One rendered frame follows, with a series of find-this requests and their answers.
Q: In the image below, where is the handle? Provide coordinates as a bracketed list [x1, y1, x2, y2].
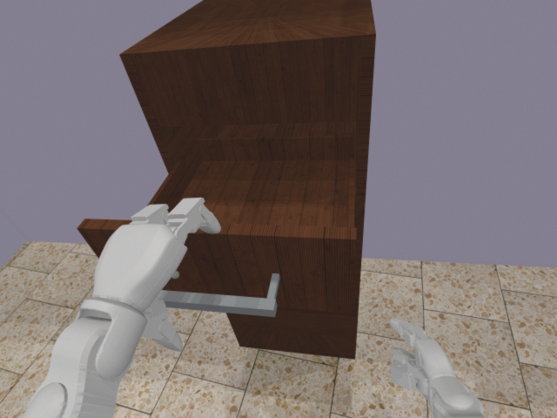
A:
[157, 273, 280, 317]

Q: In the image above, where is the left robot forearm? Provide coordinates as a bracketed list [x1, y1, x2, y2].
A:
[21, 298, 147, 418]

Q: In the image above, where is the left robot hand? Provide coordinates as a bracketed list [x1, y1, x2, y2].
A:
[92, 198, 221, 352]

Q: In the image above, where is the right robot forearm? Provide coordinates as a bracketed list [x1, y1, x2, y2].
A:
[428, 376, 486, 418]

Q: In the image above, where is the cabinet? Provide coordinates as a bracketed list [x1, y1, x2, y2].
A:
[119, 0, 376, 360]

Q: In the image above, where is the right robot hand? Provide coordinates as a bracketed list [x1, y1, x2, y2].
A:
[390, 318, 456, 400]

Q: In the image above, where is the drawer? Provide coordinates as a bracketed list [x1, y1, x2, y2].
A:
[77, 135, 356, 314]

